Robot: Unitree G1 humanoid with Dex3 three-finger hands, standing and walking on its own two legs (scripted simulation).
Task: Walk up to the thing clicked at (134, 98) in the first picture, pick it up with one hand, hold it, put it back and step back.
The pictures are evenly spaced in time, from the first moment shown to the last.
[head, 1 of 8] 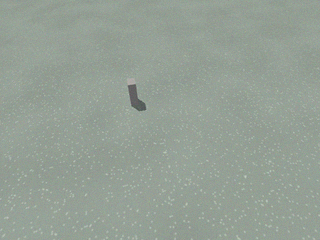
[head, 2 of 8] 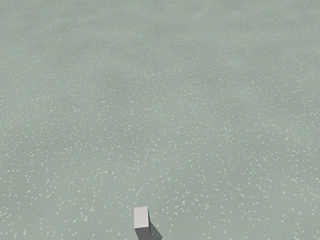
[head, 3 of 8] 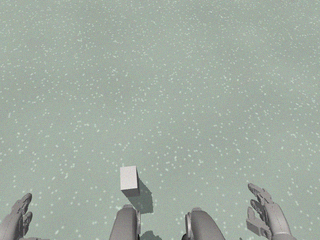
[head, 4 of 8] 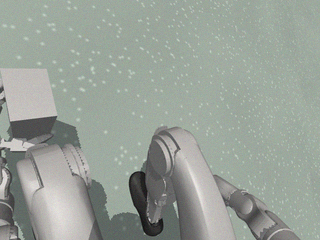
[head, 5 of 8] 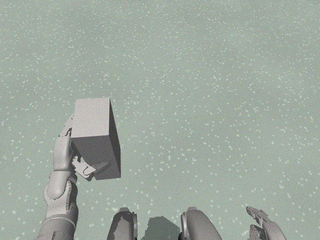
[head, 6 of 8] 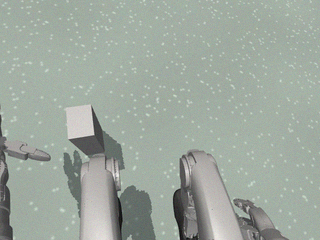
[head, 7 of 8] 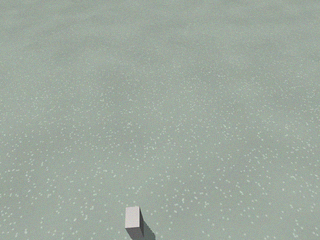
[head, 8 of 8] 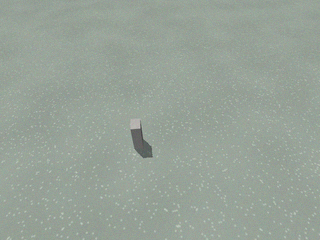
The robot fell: no
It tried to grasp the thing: yes
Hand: left
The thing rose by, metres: 0.67
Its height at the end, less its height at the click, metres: +0.00
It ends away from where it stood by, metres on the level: 0.04
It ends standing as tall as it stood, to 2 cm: yes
